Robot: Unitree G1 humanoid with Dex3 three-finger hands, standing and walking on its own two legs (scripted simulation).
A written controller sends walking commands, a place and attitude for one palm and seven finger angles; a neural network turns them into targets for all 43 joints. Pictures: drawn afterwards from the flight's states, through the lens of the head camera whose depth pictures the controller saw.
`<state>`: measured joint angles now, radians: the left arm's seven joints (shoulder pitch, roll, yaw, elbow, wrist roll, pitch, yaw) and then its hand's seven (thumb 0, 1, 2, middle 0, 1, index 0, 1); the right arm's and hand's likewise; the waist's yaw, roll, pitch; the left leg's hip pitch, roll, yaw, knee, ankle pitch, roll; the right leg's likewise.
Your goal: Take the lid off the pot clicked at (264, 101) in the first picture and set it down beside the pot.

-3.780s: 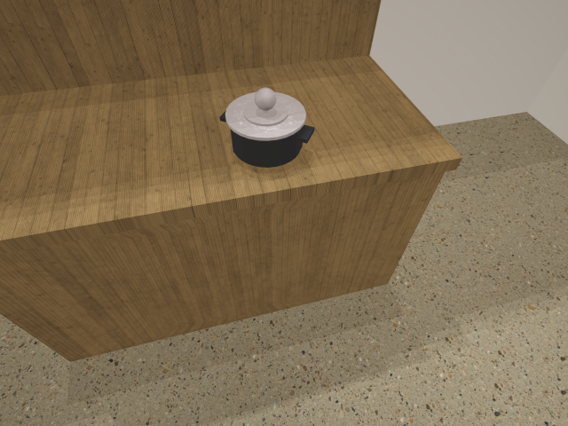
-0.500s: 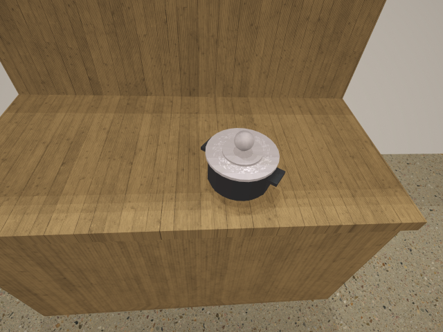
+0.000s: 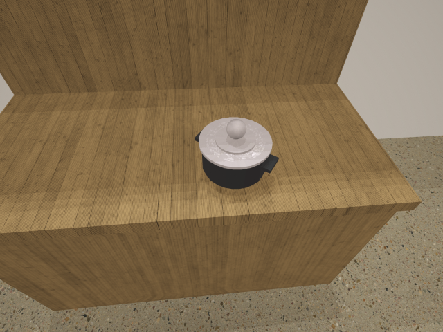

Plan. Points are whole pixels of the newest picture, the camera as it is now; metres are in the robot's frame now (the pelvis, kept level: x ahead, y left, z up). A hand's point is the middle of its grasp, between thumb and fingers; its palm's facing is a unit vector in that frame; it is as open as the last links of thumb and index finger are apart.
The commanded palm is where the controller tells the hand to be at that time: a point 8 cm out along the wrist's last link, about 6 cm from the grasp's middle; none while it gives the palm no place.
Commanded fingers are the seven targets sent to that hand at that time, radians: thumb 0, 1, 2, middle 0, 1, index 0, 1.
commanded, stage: look again from close up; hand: left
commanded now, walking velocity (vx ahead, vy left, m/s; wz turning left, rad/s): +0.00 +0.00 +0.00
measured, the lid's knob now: (236, 129) +0.56 -0.01 +0.05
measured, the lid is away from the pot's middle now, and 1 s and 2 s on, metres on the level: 0.00 0.00 0.00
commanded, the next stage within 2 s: shuffle to correct the standing spot in 0.92 s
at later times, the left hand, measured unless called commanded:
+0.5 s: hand out of the picture +0.02 +0.16 -0.19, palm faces +0.02 -0.99 -0.15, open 7.4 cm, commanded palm none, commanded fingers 0.00 0.90 0.90 -0.20 -0.30 -0.20 -0.30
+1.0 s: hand out of the picture +0.02 +0.16 -0.18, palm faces +0.02 -0.99 -0.16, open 7.4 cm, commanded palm none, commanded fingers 0.00 0.90 0.90 -0.20 -0.30 -0.20 -0.30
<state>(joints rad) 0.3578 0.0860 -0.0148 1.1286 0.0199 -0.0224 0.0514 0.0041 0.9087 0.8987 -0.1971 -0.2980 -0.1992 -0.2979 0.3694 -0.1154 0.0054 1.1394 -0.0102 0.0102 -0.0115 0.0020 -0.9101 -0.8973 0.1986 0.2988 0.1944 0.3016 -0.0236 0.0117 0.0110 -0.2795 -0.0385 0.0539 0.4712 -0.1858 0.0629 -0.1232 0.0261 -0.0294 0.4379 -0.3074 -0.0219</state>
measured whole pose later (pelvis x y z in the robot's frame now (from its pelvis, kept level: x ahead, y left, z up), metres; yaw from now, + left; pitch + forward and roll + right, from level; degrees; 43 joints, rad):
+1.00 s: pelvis +0.03 +0.00 +0.00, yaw -1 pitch -1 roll +0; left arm 0.33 0.17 -0.01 1.03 0.01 -0.01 0.04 0.00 0.91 0.90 -0.20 -0.30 -0.20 -0.30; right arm 0.22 -0.15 0.01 1.09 0.00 -0.02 -0.03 0.00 -0.93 -0.90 0.20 0.30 0.20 0.30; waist 0.01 -0.06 0.04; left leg -0.23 -0.04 0.06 0.49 -0.24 0.06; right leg -0.07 0.02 -0.02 0.43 -0.35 -0.02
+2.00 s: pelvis +0.04 -0.08 -0.01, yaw +5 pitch -1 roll -1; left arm 0.35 0.15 0.02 0.98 0.03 0.02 0.04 0.00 0.91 0.90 -0.20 -0.30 -0.20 -0.30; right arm 0.20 -0.11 -0.04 1.07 0.00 0.04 -0.05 0.00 -0.92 -0.90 0.20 0.30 0.20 0.30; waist 0.01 -0.07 0.10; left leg -0.45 0.02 0.05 1.06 -0.50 0.01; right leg -0.05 0.13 -0.15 0.46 -0.41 -0.15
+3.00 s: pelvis +0.06 -0.19 +0.00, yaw +6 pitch +0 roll -2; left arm 0.27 0.19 0.01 0.98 0.01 0.05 0.02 0.01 0.93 0.90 -0.20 -0.30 -0.20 -0.30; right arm 0.26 -0.13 -0.03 1.04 -0.03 0.00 -0.03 0.00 -0.93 -0.90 0.20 0.30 0.20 0.30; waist 0.02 -0.04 0.07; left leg -0.22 0.04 0.10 0.49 -0.28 0.05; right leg -0.39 -0.03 -0.03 1.03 -0.50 0.02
